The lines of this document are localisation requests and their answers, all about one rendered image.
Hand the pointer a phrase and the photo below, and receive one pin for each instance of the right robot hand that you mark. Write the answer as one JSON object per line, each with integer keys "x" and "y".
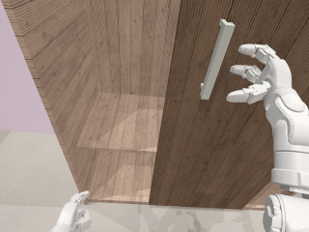
{"x": 275, "y": 75}

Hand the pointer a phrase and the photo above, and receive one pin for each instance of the wardrobe door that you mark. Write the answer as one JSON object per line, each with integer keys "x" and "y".
{"x": 269, "y": 189}
{"x": 216, "y": 153}

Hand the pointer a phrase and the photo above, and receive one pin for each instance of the left robot hand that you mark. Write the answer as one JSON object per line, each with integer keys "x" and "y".
{"x": 78, "y": 220}

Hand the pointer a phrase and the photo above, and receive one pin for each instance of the robot right upper arm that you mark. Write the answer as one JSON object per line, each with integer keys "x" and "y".
{"x": 285, "y": 213}

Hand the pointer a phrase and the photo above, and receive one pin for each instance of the robot right forearm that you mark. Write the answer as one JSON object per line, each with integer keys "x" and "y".
{"x": 289, "y": 119}

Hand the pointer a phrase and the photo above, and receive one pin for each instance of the handle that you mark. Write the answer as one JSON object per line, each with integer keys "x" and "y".
{"x": 223, "y": 40}

